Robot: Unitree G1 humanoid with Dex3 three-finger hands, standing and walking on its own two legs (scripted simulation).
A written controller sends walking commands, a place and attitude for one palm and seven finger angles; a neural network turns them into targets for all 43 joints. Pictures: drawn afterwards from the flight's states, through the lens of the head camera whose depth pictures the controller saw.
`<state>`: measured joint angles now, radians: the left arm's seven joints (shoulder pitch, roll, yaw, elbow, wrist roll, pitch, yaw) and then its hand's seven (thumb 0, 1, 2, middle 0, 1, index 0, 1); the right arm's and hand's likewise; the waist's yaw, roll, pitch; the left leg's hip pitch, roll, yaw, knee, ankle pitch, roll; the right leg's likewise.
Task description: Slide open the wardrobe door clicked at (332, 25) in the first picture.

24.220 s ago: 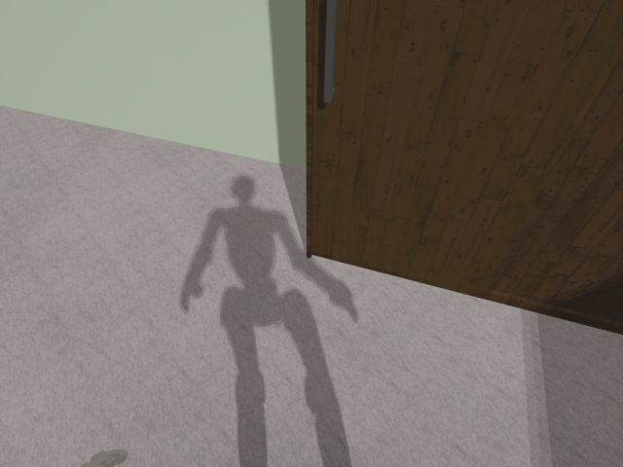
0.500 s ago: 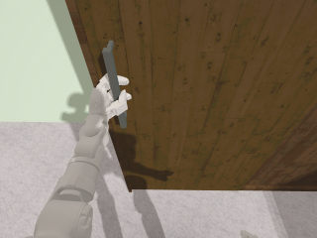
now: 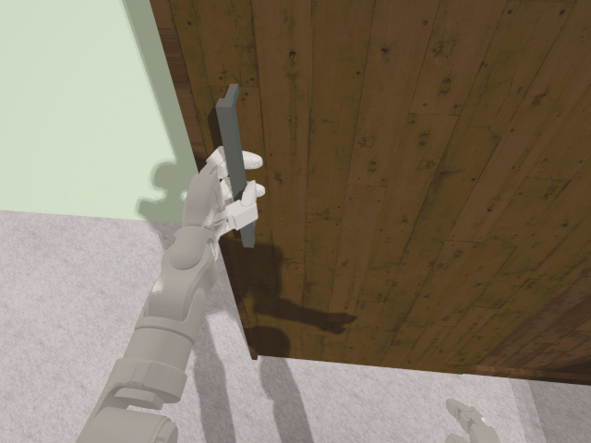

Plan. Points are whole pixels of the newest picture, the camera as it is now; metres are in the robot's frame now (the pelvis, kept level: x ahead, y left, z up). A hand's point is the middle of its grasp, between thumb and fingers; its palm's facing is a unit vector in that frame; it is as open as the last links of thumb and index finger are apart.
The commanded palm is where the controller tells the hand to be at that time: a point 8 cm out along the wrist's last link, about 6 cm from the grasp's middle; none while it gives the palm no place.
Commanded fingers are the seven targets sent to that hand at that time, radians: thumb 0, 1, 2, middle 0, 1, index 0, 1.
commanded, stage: tug the door sideways, standing still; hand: left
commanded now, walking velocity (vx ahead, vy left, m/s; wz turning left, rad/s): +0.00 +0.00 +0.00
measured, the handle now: (242, 178) +0.45 +0.10 +0.12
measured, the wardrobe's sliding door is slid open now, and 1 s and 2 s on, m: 0.00 0.07 0.23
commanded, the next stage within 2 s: step sideways, sliding the door along in 0.48 s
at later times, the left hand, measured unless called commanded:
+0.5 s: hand (267, 208) +0.39 +0.06 +0.12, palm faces -0.03 -1.00 -0.02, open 5.7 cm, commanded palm +0.36 +0.06 +0.13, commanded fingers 0.00 0.90 0.90 -0.45 -1.40 -0.45 -1.40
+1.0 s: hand (301, 211) +0.39 +0.01 +0.12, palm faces -0.07 -0.99 -0.11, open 5.8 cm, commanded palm +0.37 +0.05 +0.12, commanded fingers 0.00 0.90 0.90 -0.45 -1.40 -0.45 -1.40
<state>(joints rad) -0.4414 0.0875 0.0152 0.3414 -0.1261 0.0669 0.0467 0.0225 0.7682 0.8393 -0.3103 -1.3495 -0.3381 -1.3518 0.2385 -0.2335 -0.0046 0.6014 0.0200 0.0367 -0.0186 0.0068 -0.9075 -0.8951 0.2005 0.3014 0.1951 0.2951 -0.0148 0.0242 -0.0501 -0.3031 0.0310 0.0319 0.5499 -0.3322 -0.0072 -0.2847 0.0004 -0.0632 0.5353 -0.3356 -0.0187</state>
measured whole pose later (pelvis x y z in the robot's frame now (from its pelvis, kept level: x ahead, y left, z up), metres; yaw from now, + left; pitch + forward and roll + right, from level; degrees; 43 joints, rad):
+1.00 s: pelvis -0.04 -0.05 -0.02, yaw +1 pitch -3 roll -1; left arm -0.71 0.11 -0.03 0.67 -0.09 -0.08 0.08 0.00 0.73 0.85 -0.39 -1.32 -0.30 -1.40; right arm 0.20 -0.19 0.01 0.72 0.03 0.02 -0.11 0.01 -0.91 -0.89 0.20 0.30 0.20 0.30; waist -0.02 0.05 0.12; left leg -0.40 0.08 -0.02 1.00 -0.52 -0.02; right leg -0.30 0.02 -0.10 0.68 -0.33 -0.06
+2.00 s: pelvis +0.01 -0.37 +0.00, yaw +2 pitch -2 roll -3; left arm -0.48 0.19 0.04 0.19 -0.10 -0.06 0.16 0.01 0.82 0.87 -0.35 -1.40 -0.18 -1.37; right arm 0.11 -0.20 -0.03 0.59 0.04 -0.04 0.00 0.01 -0.91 -0.90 0.20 0.30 0.20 0.30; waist 0.15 0.05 0.26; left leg -0.24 0.30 0.09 0.56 -0.26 -0.15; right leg -0.47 -0.07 -0.03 0.96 -0.40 0.04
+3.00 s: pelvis +0.01 -0.67 +0.01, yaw +0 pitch -1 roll -5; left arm -0.33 0.22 0.19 0.05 -0.06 -0.04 0.21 0.02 0.82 0.87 -0.29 -1.39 -0.13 -1.30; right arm 0.17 -0.22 -0.04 0.62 0.04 -0.06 0.02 0.01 -0.91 -0.90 0.20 0.30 0.19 0.29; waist 0.11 0.01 0.23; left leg -0.22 0.20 0.10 0.55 -0.30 -0.04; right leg -0.54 0.00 -0.04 1.12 -0.42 0.04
